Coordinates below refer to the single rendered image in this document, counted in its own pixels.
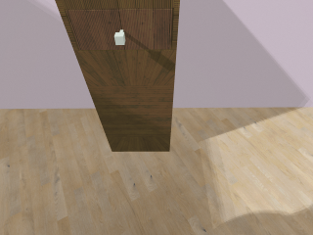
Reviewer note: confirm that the cabinet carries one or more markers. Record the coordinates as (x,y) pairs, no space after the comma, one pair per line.
(132,89)

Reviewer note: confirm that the drawer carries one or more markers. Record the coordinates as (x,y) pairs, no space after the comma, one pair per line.
(144,28)

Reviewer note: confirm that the handle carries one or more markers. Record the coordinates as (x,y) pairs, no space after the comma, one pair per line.
(119,38)

